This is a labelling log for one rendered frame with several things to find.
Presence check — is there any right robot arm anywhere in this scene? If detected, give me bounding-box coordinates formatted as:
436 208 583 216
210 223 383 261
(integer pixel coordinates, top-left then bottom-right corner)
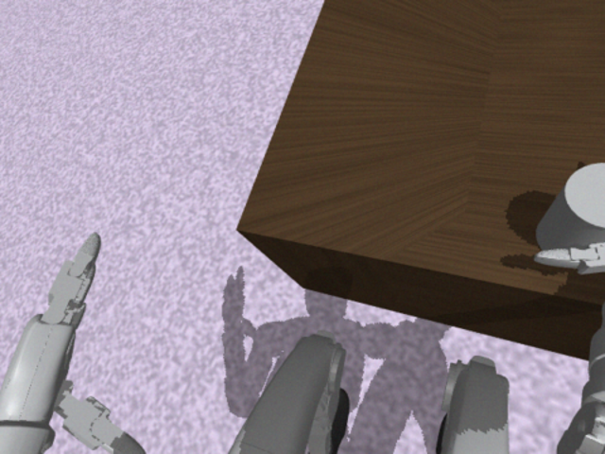
557 302 605 454

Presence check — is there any left robot foot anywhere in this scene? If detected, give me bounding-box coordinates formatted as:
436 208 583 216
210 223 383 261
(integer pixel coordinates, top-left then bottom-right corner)
308 388 350 454

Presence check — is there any right robot hand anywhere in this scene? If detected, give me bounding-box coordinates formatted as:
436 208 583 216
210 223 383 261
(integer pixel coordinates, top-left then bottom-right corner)
534 242 605 274

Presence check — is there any left robot hand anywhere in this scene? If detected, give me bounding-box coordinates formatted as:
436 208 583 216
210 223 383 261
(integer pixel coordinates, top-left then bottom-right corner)
0 233 146 454

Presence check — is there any left robot arm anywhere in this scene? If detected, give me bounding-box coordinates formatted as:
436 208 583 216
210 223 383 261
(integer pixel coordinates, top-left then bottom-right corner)
0 421 56 454

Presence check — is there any can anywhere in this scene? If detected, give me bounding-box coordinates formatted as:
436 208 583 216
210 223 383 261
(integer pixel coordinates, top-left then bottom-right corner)
536 163 605 251

